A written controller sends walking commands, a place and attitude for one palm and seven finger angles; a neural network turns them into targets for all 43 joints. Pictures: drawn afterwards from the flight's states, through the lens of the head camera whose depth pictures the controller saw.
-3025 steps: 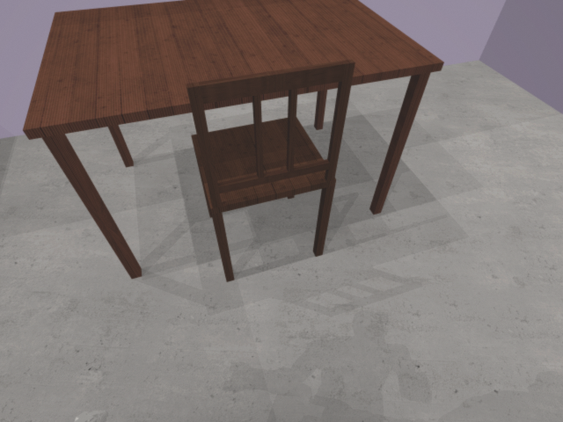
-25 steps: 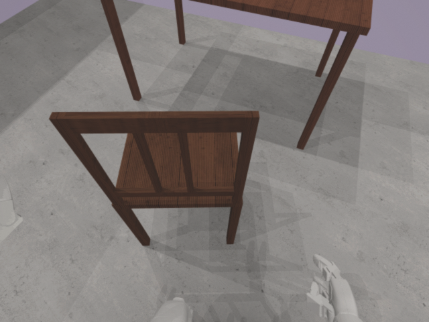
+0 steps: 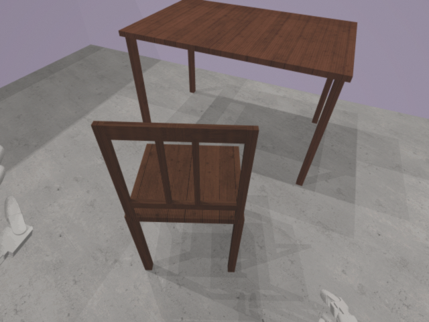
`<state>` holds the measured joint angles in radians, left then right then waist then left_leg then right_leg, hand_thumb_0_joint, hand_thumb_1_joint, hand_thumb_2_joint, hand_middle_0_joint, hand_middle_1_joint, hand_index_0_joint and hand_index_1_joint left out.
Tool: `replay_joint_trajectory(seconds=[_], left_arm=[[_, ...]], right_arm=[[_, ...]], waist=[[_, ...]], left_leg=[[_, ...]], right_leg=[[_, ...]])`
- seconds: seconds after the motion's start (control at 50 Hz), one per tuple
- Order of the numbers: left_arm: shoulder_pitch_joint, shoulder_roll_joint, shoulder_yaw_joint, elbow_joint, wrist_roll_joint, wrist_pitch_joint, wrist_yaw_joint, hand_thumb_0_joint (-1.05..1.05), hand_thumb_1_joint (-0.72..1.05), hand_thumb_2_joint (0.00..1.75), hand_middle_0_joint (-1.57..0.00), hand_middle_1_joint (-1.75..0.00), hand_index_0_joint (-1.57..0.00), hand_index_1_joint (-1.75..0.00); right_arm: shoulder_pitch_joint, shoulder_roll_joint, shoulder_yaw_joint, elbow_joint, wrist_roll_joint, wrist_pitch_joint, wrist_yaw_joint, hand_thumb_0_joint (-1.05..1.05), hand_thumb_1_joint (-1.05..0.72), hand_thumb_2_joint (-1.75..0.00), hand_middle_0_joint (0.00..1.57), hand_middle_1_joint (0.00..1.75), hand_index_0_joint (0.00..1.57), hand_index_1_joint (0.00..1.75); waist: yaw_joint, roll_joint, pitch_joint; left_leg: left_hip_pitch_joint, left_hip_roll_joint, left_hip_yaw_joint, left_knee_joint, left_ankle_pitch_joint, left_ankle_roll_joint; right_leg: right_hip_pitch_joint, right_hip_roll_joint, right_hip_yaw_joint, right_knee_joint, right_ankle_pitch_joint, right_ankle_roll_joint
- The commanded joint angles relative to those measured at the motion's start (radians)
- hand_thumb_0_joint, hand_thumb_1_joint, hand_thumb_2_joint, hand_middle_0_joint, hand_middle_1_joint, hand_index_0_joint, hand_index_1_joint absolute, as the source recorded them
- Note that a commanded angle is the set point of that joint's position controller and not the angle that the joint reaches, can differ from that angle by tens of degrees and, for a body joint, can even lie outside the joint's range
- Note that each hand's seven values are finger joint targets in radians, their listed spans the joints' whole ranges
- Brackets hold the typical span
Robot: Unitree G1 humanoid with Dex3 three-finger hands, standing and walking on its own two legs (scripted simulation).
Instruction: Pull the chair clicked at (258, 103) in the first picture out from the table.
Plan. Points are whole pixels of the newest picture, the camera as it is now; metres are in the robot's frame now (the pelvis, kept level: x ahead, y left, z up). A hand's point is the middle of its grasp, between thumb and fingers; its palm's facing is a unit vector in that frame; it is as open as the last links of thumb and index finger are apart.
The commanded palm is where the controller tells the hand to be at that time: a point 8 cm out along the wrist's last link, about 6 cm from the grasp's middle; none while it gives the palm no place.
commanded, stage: stop stepping back and stand still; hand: left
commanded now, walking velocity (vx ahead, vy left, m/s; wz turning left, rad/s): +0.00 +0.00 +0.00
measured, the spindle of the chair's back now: (164, 174) +0.54 +0.18 -0.09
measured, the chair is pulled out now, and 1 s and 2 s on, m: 0.64 0.64 0.64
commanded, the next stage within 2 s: let the arm hang, fingers relaxed in 0.20 s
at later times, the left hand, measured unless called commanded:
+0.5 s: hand (117, 317) +0.16 +0.21 -0.12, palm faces +0.06 -0.96 -0.29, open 7.4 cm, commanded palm none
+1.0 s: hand out of the picture +0.03 +0.17 -0.17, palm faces +0.03 -0.98 -0.22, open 7.4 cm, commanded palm none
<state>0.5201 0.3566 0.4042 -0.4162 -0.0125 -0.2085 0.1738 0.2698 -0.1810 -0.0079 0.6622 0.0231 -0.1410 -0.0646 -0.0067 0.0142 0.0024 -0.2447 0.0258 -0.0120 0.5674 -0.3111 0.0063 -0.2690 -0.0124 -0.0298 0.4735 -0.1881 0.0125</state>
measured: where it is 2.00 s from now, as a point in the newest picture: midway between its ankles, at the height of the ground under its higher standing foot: outside the picture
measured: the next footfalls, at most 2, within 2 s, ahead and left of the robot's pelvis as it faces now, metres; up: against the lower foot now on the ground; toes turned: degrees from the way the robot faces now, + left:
none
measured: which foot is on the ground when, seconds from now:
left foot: down 0.00-1.00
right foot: down 0.00-1.00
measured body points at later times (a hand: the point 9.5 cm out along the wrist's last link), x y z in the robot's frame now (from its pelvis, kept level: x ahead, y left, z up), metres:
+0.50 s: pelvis +0.02 +0.00 +0.00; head +0.02 +0.00 +0.45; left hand +0.16 +0.26 -0.09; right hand +0.12 -0.24 -0.14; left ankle +0.03 +0.12 -0.74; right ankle +0.07 -0.13 -0.74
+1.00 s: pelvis +0.04 -0.01 +0.00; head +0.05 -0.02 +0.45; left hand +0.03 +0.22 -0.15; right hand +0.00 -0.21 -0.16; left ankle +0.03 +0.12 -0.74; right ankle +0.07 -0.13 -0.74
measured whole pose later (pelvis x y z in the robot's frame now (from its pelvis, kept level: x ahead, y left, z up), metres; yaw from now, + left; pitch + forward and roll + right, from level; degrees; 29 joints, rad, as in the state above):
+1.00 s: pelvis +0.04 -0.01 +0.00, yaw +0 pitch -1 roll +0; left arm 0.33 0.15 0.00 1.05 0.01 0.02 0.04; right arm 0.37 -0.12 0.00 1.07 -0.01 -0.01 -0.03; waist -0.01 0.02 0.05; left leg -0.18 0.02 -0.01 0.47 -0.27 -0.01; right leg -0.25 -0.02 -0.02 0.47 -0.20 0.00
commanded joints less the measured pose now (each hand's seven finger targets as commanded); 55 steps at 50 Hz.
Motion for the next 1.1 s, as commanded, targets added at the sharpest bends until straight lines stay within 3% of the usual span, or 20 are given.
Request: replay_joint_trajectory(seconds=[0.0,0.1,0.26,0.28,0.3,0.32,0.34,0.38,0.42,0.5,0.54,0.58,0.6,0.64,0.7,0.82,0.88,0.94,1.06,1.08], left_arm=[[-0.099,0.232,0.122,-0.251,0.000,-0.062,0.018,0.00,0.90,0.90,-0.20,-0.30,-0.20,-0.30],[-0.038,0.228,0.142,-0.211,-0.009,-0.061,0.020,0.00,0.90,0.90,-0.20,-0.30,-0.20,-0.30],[-0.029,0.213,0.120,-0.219,-0.005,-0.060,0.020,0.00,0.90,0.90,-0.20,-0.30,-0.20,-0.30],[-0.108,0.008,-0.339,0.547,0.058,0.066,-0.119,0.00,0.90,0.90,-0.20,-0.30,-0.20,-0.30],[-0.075,-0.045,-0.277,0.575,0.052,0.173,-0.158,0.00,0.90,0.90,-0.20,-0.30,-0.20,-0.30],[-0.087,-0.082,-0.296,0.602,0.045,0.201,-0.160,0.00,0.90,0.90,-0.20,-0.30,-0.20,-0.30],[-0.116,-0.086,-0.310,0.645,0.045,0.211,-0.160,0.00,0.90,0.90,-0.20,-0.30,-0.20,-0.30],[-0.175,-0.058,-0.322,0.753,0.052,0.213,-0.153,0.00,0.90,0.90,-0.20,-0.30,-0.20,-0.30],[-0.208,-0.035,-0.333,0.873,0.049,0.215,-0.149,0.00,0.90,0.90,-0.20,-0.30,-0.20,-0.30],[-0.209,-0.028,-0.365,1.110,0.035,0.216,-0.143,0.00,0.90,0.90,-0.20,-0.30,-0.20,-0.30],[-0.186,-0.033,-0.375,1.206,0.029,0.209,-0.140,0.00,0.90,0.90,-0.20,-0.30,-0.20,-0.30],[-0.169,-0.084,-0.358,1.239,0.035,0.208,-0.135,0.00,0.90,0.90,-0.20,-0.30,-0.20,-0.30],[-0.168,-0.080,-0.364,1.260,0.031,0.207,-0.135,0.00,0.90,0.90,-0.20,-0.30,-0.20,-0.30],[-0.178,-0.081,-0.374,1.296,0.026,0.206,-0.138,0.00,0.90,0.90,-0.20,-0.30,-0.20,-0.30],[-0.188,-0.082,-0.385,1.340,0.023,0.209,-0.140,0.00,0.90,0.90,-0.20,-0.30,-0.20,-0.30],[-0.166,-0.088,-0.394,1.403,0.018,0.211,-0.138,0.00,0.90,0.90,-0.20,-0.30,-0.20,-0.30],[-0.160,-0.096,-0.396,1.422,0.018,0.212,-0.136,0.00,0.90,0.90,-0.20,-0.30,-0.20,-0.30],[-0.152,-0.107,-0.395,1.430,0.018,0.211,-0.133,0.00,0.90,0.90,-0.20,-0.30,-0.20,-0.30],[-0.138,-0.128,-0.393,1.440,0.020,0.208,-0.130,0.00,0.90,0.90,-0.20,-0.30,-0.20,-0.30],[-0.138,-0.128,-0.393,1.441,0.021,0.209,-0.129,0.00,0.90,0.90,-0.20,-0.30,-0.20,-0.30]], right_arm=[[-0.116,-0.136,-0.048,-0.168,-0.011,-0.052,-0.012,0.00,-0.90,-0.90,0.20,0.30,0.20,0.30],[-0.117,-0.130,-0.046,-0.173,-0.008,-0.047,-0.010,0.00,-0.90,-0.90,0.20,0.30,0.20,0.30],[-0.126,-0.140,-0.050,-0.178,-0.001,-0.052,-0.011,0.00,-0.90,-0.90,0.20,0.30,0.20,0.30],[-0.129,-0.216,-0.077,0.061,-0.006,-0.109,0.082,0.00,-0.90,-0.90,0.20,0.30,0.20,0.30],[-0.038,-0.184,-0.065,0.072,-0.029,0.004,0.086,0.00,-0.90,-0.90,0.20,0.30,0.20,0.30],[-0.034,-0.127,-0.048,0.063,-0.036,0.044,0.080,0.00,-0.90,-0.90,0.20,0.30,0.20,0.30],[-0.041,-0.122,-0.038,0.051,-0.044,0.062,0.076,0.00,-0.90,-0.90,0.20,0.30,0.20,0.30],[-0.029,-0.128,-0.034,0.053,-0.053,0.092,0.074,0.00,-0.90,-0.90,0.20,0.30,0.20,0.30],[0.002,-0.134,-0.027,0.081,-0.050,0.109,0.069,0.00,-0.90,-0.90,0.20,0.30,0.20,0.30],[0.000,-0.133,-0.009,0.168,-0.042,0.109,0.056,0.00,-0.90,-0.90,0.20,0.30,0.20,0.30],[0.025,-0.110,-0.003,0.211,-0.035,0.110,0.047,0.00,-0.90,-0.90,0.20,0.30,0.20,0.30],[0.063,-0.068,-0.014,0.236,-0.041,0.115,0.038,0.00,-0.90,-0.90,0.20,0.30,0.20,0.30],[0.075,-0.066,-0.014,0.250,-0.040,0.118,0.037,0.00,-0.90,-0.90,0.20,0.30,0.20,0.30],[0.102,-0.058,-0.014,0.273,-0.036,0.122,0.037,0.00,-0.90,-0.90,0.20,0.30,0.20,0.30],[0.133,-0.061,-0.015,0.304,-0.034,0.127,0.036,0.00,-0.90,-0.90,0.20,0.30,0.20,0.30],[0.178,-0.053,-0.008,0.350,-0.032,0.126,0.033,0.00,-0.90,-0.90,0.20,0.30,0.20,0.30],[0.183,-0.041,-0.007,0.370,-0.032,0.127,0.031,0.00,-0.90,-0.90,0.20,0.30,0.20,0.30],[0.199,-0.031,-0.007,0.382,-0.031,0.124,0.031,0.00,-0.90,-0.90,0.20,0.30,0.20,0.30],[0.199,-0.010,-0.006,0.394,-0.031,0.123,0.029,0.00,-0.90,-0.90,0.20,0.30,0.20,0.30],[0.193,-0.003,-0.008,0.398,-0.031,0.124,0.029,0.00,-0.90,-0.90,0.20,0.30,0.20,0.30]], waist=[[-0.013,0.013,0.042],[-0.006,0.018,-0.007],[-0.003,0.033,-0.002],[-0.062,-0.016,0.087],[-0.032,0.021,-0.005],[-0.015,0.008,-0.019],[-0.007,-0.017,0.002],[0.001,-0.163,-0.002],[-0.004,-0.194,-0.041],[0.014,0.053,-0.028],[0.014,0.095,-0.055],[0.011,0.135,-0.038],[0.010,0.138,-0.045],[0.005,0.084,-0.033],[0.003,0.015,0.034],[0.005,-0.035,0.062],[0.007,-0.021,0.094],[0.004,-0.044,0.077],[0.005,-0.030,0.084],[0.009,-0.025,0.109]], left_leg=[[-0.100,0.038,-0.069,-0.185,-0.213,0.039],[-0.105,0.056,-0.077,-0.236,-0.174,0.039],[-0.117,0.072,-0.082,-0.275,-0.162,0.041],[-0.101,0.078,-0.101,-0.129,0.098,0.019],[-0.111,0.099,-0.105,-0.155,0.212,0.031],[-0.138,0.105,-0.112,-0.163,0.156,0.040],[-0.176,0.097,-0.134,-0.176,0.076,0.049],[-0.154,0.056,-0.122,-0.139,0.076,0.044],[-0.076,0.031,-0.097,-0.113,0.146,0.037],[-0.041,0.058,-0.094,-0.159,0.246,0.032],[-0.003,0.053,-0.072,-0.147,0.257,0.022],[0.004,0.058,-0.073,-0.152,0.230,0.026],[0.006,0.058,-0.069,-0.149,0.221,0.026],[0.004,0.055,-0.067,-0.151,0.178,0.025],[-0.016,0.060,-0.070,-0.169,0.141,0.030],[-0.013,0.057,-0.064,-0.184,0.109,0.036],[-0.016,0.054,-0.059,-0.192,0.092,0.038],[-0.011,0.055,-0.060,-0.193,0.091,0.038],[-0.009,0.052,-0.053,-0.191,0.090,0.037],[-0.018,0.053,-0.056,-0.197,0.089,0.040]], right_leg=[[0.011,-0.070,0.163,-0.206,-0.306,-0.034],[0.102,-0.057,0.144,-0.188,-0.213,-0.022],[0.135,-0.051,0.123,-0.173,-0.142,-0.015],[-0.062,-0.061,0.018,-0.027,-0.024,-0.036],[-0.028,-0.073,0.056,-0.003,0.033,-0.029],[-0.004,-0.067,0.035,0.015,-0.030,-0.030],[0.004,-0.066,0.043,0.015,-0.070,-0.028],[0.021,-0.079,0.075,-0.018,-0.060,-0.048],[0.031,-0.100,0.101,-0.035,-0.016,-0.066],[0.072,-0.071,0.090,-0.019,0.078,-0.051],[0.100,-0.080,0.099,-0.032,0.118,-0.058],[0.096,-0.073,0.079,-0.055,0.121,-0.067],[0.106,-0.077,0.081,-0.059,0.126,-0.068],[0.101,-0.084,0.084,-0.073,0.104,-0.071],[0.074,-0.081,0.080,-0.093,0.062,-0.070],[0.057,-0.080,0.090,-0.109,0.003,-0.069],[0.033,-0.076,0.092,-0.120,-0.026,-0.071],[0.039,-0.077,0.093,-0.110,-0.028,-0.069],[0.031,-0.078,0.095,-0.110,-0.028,-0.069],[0.024,-0.074,0.089,-0.114,-0.024,-0.070]])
